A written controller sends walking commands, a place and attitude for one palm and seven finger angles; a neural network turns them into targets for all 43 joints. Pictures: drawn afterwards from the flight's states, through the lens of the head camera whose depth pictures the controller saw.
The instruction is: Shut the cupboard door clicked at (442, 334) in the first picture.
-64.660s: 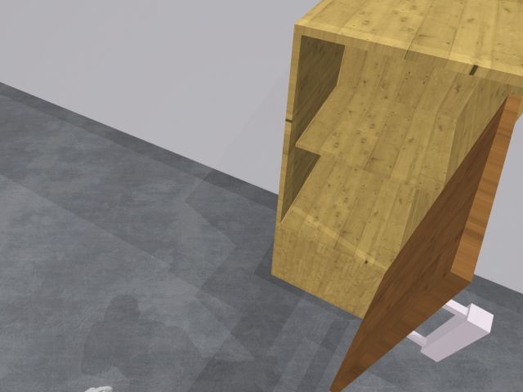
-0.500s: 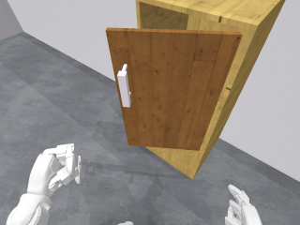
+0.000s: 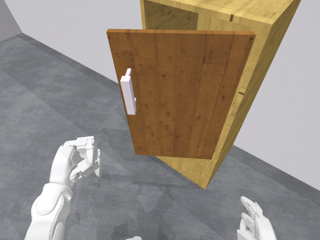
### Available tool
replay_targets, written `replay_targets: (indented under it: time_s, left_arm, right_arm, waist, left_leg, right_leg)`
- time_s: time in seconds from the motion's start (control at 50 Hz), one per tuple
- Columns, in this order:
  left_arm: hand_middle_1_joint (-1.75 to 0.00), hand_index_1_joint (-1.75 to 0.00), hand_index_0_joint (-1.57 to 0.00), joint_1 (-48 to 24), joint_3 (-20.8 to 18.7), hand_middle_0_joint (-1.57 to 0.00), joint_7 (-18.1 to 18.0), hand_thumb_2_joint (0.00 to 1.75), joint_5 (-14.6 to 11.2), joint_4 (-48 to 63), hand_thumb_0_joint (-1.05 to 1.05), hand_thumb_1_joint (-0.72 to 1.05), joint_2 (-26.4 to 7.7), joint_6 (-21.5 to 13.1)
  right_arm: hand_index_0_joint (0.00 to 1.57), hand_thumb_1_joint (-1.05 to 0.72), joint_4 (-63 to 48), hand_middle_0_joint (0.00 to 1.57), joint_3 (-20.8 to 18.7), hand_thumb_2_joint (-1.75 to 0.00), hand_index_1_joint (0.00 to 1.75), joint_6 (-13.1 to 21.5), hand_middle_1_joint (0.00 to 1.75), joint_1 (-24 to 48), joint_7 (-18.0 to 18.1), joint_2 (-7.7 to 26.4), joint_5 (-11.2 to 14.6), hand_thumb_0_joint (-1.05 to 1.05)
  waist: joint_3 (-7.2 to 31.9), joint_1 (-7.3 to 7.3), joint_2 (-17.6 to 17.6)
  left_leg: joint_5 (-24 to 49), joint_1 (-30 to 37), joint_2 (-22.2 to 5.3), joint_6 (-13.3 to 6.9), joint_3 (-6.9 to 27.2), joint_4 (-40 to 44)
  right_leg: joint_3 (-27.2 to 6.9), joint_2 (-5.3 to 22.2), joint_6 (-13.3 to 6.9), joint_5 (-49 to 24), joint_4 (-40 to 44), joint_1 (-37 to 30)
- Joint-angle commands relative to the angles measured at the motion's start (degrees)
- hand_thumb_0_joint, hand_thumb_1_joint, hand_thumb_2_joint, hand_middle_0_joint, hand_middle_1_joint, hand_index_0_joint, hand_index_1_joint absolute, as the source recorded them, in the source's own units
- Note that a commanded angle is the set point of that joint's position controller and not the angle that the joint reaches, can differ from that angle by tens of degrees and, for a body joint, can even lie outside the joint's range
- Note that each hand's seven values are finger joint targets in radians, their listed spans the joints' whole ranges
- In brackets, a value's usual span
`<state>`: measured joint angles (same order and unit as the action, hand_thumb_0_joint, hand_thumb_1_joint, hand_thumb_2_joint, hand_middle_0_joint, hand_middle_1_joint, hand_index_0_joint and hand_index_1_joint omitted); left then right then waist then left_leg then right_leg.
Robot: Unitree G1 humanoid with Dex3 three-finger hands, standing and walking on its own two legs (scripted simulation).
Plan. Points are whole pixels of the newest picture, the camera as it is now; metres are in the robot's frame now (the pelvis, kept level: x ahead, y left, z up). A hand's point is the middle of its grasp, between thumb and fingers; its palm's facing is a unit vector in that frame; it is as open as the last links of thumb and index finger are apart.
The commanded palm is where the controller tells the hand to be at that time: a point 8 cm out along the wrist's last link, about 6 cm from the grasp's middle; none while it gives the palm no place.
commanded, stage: bring the fist close to the handle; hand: left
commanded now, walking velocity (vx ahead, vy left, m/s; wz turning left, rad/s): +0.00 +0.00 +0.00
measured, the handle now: (130, 91) +0.51 +0.12 +0.09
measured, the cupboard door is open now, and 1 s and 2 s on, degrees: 32 32 21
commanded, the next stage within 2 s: push the door shut along its arc in 1.10 s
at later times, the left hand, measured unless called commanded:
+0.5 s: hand (122, 130) +0.36 +0.12 +0.09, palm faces -0.06 -1.00 -0.03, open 3.1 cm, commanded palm +0.35 +0.17 +0.09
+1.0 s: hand (131, 117) +0.40 +0.10 +0.09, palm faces -0.02 -1.00 -0.03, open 3.1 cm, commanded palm +0.38 +0.15 +0.09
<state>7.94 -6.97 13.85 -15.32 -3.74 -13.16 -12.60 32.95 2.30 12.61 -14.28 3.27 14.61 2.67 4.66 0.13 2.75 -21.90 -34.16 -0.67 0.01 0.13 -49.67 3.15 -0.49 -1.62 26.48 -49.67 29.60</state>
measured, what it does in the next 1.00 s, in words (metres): stands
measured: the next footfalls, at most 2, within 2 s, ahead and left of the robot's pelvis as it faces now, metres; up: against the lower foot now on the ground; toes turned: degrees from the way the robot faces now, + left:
none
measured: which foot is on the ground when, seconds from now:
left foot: down 0.00-1.00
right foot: down 0.00-1.00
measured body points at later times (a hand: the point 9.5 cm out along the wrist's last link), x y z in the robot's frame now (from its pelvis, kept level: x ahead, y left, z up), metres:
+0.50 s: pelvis +0.00 +0.01 +0.00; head +0.03 -0.01 +0.45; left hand +0.35 +0.17 +0.10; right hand +0.14 -0.23 -0.10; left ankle +0.03 +0.12 -0.70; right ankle -0.01 -0.10 -0.70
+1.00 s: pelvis +0.00 -0.01 +0.00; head +0.04 -0.03 +0.45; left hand +0.40 +0.16 +0.09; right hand +0.07 -0.27 -0.12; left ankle +0.03 +0.12 -0.70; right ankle -0.01 -0.10 -0.70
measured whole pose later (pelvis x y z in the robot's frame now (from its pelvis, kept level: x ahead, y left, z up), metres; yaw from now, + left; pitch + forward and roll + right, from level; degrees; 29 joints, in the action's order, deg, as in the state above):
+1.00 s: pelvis +0.00 -0.01 +0.00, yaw -2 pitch +9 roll +1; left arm -24.7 -8.2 2.0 -8.5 -38.9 -10.2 -18.6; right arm 37.2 -0.3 1.9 -19.3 -0.2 14.8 1.7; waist 4.9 -3.4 2.0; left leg -20.5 -35.0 -1.9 0.5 -2.2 -46.5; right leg 0.7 -1.6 -2.2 24.9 -48.4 32.4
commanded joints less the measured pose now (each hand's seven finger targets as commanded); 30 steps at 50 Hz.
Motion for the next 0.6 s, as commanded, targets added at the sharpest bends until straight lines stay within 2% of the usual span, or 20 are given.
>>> replay_targets:
  time_s: [0.0,0.02,0.04,0.08,0.14,0.16,0.2,0.22,0.26,0.28,0.3,0.32,0.34,0.38,0.42,0.44,0.46,0.48,0.5,0.58]
  left_arm:
    - [-1.50,-1.50,-1.30,-10.89,-4.87,-1.30,-2.33,0.90,-0.50,10.43,0.00,0.90,-7.23,-3.03]
    - [-1.50,-1.50,-1.30,-10.09,-6.66,-1.30,-2.71,0.90,-0.48,8.93,0.00,0.90,-8.85,-2.88]
    - [-1.50,-1.50,-1.30,-11.24,-4.77,-1.30,-2.69,0.90,-0.19,8.96,0.00,0.90,-6.96,-2.98]
    - [-1.50,-1.50,-1.30,-15.09,-3.09,-1.30,-3.26,0.90,0.41,8.94,0.00,0.90,-5.82,-3.35]
    - [-1.50,-1.50,-1.30,-16.97,-1.39,-1.30,-4.38,0.90,1.32,8.78,0.00,0.90,-4.65,-3.79]
    - [-1.50,-1.50,-1.30,-18.48,0.46,-1.30,-4.65,0.90,1.58,8.26,0.00,0.90,-3.08,-3.74]
    - [-1.50,-1.50,-1.30,-22.39,1.36,-1.30,-5.77,0.90,2.44,7.01,0.00,0.90,-2.72,-3.88]
    - [-1.50,-1.50,-1.30,-24.28,0.87,-1.30,-6.34,0.90,2.82,5.69,0.00,0.90,-3.67,-3.74]
    - [-1.50,-1.50,-1.30,-28.93,1.25,-1.30,-7.51,0.90,3.57,4.42,0.00,0.90,-3.28,-3.82]
    - [-1.50,-1.50,-1.30,-28.75,0.26,-1.30,-8.22,0.90,3.68,3.00,0.00,0.90,-3.61,-3.82]
    - [-1.50,-1.50,-1.30,-29.75,0.84,-1.30,-8.63,0.90,3.97,2.53,0.00,0.90,-3.16,-3.82]
    - [-1.50,-1.50,-1.30,-31.26,-0.05,-1.30,-9.23,0.90,4.42,1.07,0.00,0.90,-4.38,-3.76]
    - [-1.50,-1.50,-1.30,-32.91,1.07,-1.30,-9.58,0.90,4.59,0.12,0.00,0.90,-2.98,-3.75]
    - [-1.50,-1.50,-1.30,-37.35,1.66,-1.30,-10.61,0.90,5.11,-1.45,0.00,0.90,-2.38,-4.07]
    - [-1.50,-1.50,-1.30,-37.21,0.67,-1.30,-11.49,0.90,5.51,-5.01,0.00,0.90,-3.04,-3.96]
    - [-1.50,-1.50,-1.30,-39.13,2.01,-1.30,-11.65,0.90,5.60,-6.79,0.00,0.90,-1.59,-3.80]
    - [-1.50,-1.50,-1.30,-42.25,2.05,-1.30,-11.92,0.90,5.49,-8.75,0.00,0.90,-1.24,-3.79]
    - [-1.50,-1.50,-1.30,-42.89,0.57,-1.30,-12.28,0.90,5.58,-10.81,0.00,0.90,-2.55,-3.96]
    - [-1.50,-1.50,-1.30,-44.72,1.10,-1.30,-12.42,0.90,5.90,-11.04,0.00,0.90,-1.91,-4.37]
    - [-1.50,-1.50,-1.30,-49.17,0.84,-1.30,-13.29,0.90,6.38,-14.75,0.00,0.90,-1.49,-5.66]
  right_arm:
    - [0.20,-0.90,-8.96,0.20,-3.01,-0.90,0.30,2.44,0.30,3.64,-0.11,6.01,-0.09,0.00]
    - [0.20,-0.90,-8.90,0.20,-3.12,-0.90,0.30,2.03,0.30,3.46,-0.16,6.27,-0.27,0.00]
    - [0.20,-0.90,-9.11,0.20,-3.09,-0.90,0.30,1.72,0.30,3.85,-0.37,5.99,-0.22,0.00]
    - [0.20,-0.90,-8.75,0.20,-3.12,-0.90,0.30,1.36,0.30,3.79,-0.58,5.91,-0.13,0.00]
    - [0.20,-0.90,-8.61,0.20,-3.32,-0.90,0.30,1.08,0.30,3.60,-0.83,5.92,-0.19,0.00]
    - [0.20,-0.90,-8.50,0.20,-3.22,-0.90,0.30,1.03,0.30,3.51,-0.95,5.90,-0.11,0.00]
    - [0.20,-0.90,-7.85,0.20,-3.32,-0.90,0.30,0.76,0.30,3.25,-1.01,6.01,-0.16,0.00]
    - [0.20,-0.90,-7.38,0.20,-3.35,-0.90,0.30,0.43,0.30,2.96,-0.96,6.29,-0.25,0.00]
    - [0.20,-0.90,-6.85,0.20,-3.44,-0.90,0.30,-0.09,0.30,3.06,-1.10,6.18,-0.29,0.00]
    - [0.20,-0.90,-6.69,0.20,-3.54,-0.90,0.30,-0.33,0.30,3.02,-1.20,6.11,-0.35,0.00]
    - [0.20,-0.90,-6.72,0.20,-3.42,-0.90,0.30,-0.62,0.30,3.18,-1.31,6.10,-0.38,0.00]
    - [0.20,-0.90,-6.27,0.20,-3.38,-0.90,0.30,-1.09,0.30,2.75,-1.32,6.28,-0.42,0.00]
    - [0.20,-0.90,-6.25,0.20,-3.44,-0.90,0.30,-1.41,0.30,2.93,-1.44,6.02,-0.51,0.00]
    - [0.20,-0.90,-5.72,0.20,-3.44,-0.90,0.30,-1.91,0.30,2.60,-1.65,5.95,-0.52,0.00]
    - [0.20,-0.90,-5.43,0.20,-3.53,-0.90,0.30,-2.52,0.30,1.96,-1.86,6.23,-0.65,0.00]
    - [0.20,-0.90,-5.27,0.20,-3.45,-0.90,0.30,-2.89,0.30,1.96,-2.00,6.00,-0.62,0.00]
    - [0.20,-0.90,-4.76,0.20,-3.42,-0.90,0.30,-3.14,0.30,1.54,-2.06,6.06,-0.59,0.00]
    - [0.20,-0.90,-4.41,0.20,-3.71,-0.90,0.30,-3.52,0.30,1.22,-2.06,6.28,-0.59,0.00]
    - [0.20,-0.90,-4.50,0.20,-3.70,-0.90,0.30,-3.74,0.30,1.07,-2.17,6.21,-0.76,0.00]
    - [0.20,-0.90,-3.84,0.20,-4.19,-0.90,0.30,-4.56,0.30,-0.33,-2.66,6.12,-0.94,0.00]
  waist:
    - [11.83,-0.04,-2.87]
    - [11.95,0.53,-5.22]
    - [11.70,0.03,-4.32]
    - [11.05,-0.65,-2.04]
    - [11.91,-0.69,-1.46]
    - [11.67,-1.27,-1.94]
    - [11.26,-1.86,-2.12]
    - [10.60,-1.94,-3.44]
    - [12.04,-2.34,-3.08]
    - [12.73,-1.64,-2.69]
    - [13.29,-1.75,-2.05]
    - [13.11,-1.66,-3.05]
    - [13.88,-1.95,-2.84]
    - [14.61,-2.15,-1.48]
    - [15.14,-1.70,-2.97]
    - [14.36,-2.41,-2.61]
    - [13.56,-2.94,-4.43]
    - [13.46,-2.80,-5.28]
    - [14.85,-2.63,-3.49]
    - [16.98,-3.01,-3.97]
  left_leg:
    - [12.07,9.50,1.17,-1.61,0.42,6.74]
    - [12.76,8.72,1.06,-1.64,0.49,6.64]
    - [13.01,9.01,1.11,-1.64,0.13,6.87]
    - [12.23,10.02,1.00,-1.47,0.02,7.07]
    - [13.47,11.60,0.72,-1.49,0.32,7.35]
    - [13.32,11.88,0.65,-1.45,0.45,7.42]
    - [12.07,12.19,0.44,-1.31,0.83,7.69]
    - [11.56,11.55,0.41,-1.45,1.11,7.62]
    - [11.10,12.26,0.45,-1.37,0.86,7.73]
    - [11.13,12.51,0.51,-1.25,0.76,7.85]
    - [11.12,12.71,0.60,-1.25,0.56,7.86]
    - [11.46,12.34,0.44,-1.25,0.82,7.99]
    - [11.86,12.73,0.51,-1.29,0.53,7.85]
    - [12.52,13.56,0.36,-1.06,0.60,7.78]
    - [13.39,13.31,0.30,-1.08,0.62,7.73]
    - [12.69,13.05,0.34,-1.06,0.38,7.73]
    - [12.26,12.37,0.34,-1.11,0.46,7.63]
    - [11.74,11.73,0.24,-1.01,0.28,7.61]
    - [12.60,12.23,0.41,-0.96,0.14,7.55]
    - [14.57,12.72,0.40,-1.06,-0.12,6.58]
  right_leg:
    - [-2.36,0.28,1.52,-18.21,9.24,-3.00]
    - [-2.76,0.31,1.64,-19.44,9.26,-4.34]
    - [-2.59,0.45,1.73,-20.27,9.21,-3.96]
    - [-2.01,0.15,1.50,-18.72,9.19,-2.25]
    - [-1.53,-0.12,1.12,-19.30,8.84,-2.19]
    - [-1.21,-0.15,1.16,-19.03,8.86,-1.51]
    - [-0.88,-0.34,1.11,-17.13,8.86,-0.11]
    - [-1.15,-0.40,1.09,-16.53,9.06,-0.10]
    - [-1.21,-0.26,1.10,-16.05,9.04,0.23]
    - [-1.33,-0.36,0.96,-15.95,9.04,-0.18]
    - [-1.39,-0.29,0.95,-15.98,9.05,-0.26]
    - [-1.31,-0.38,0.83,-16.15,8.96,-0.70]
    - [-1.51,-0.27,0.98,-16.96,8.94,-0.77]
    - [-1.33,-0.40,0.79,-17.38,8.57,-0.17]
    - [-1.33,-0.59,0.76,-18.25,8.55,-0.75]
    - [-1.33,-0.48,0.88,-17.97,8.80,-0.13]
    - [-1.36,-0.54,1.02,-17.94,8.99,0.33]
    - [-1.56,-0.64,1.09,-17.53,9.20,0.27]
    - [-1.60,-0.54,0.95,-18.38,8.78,-0.03]
    - [-1.85,-0.70,1.01,-21.16,8.32,-0.21]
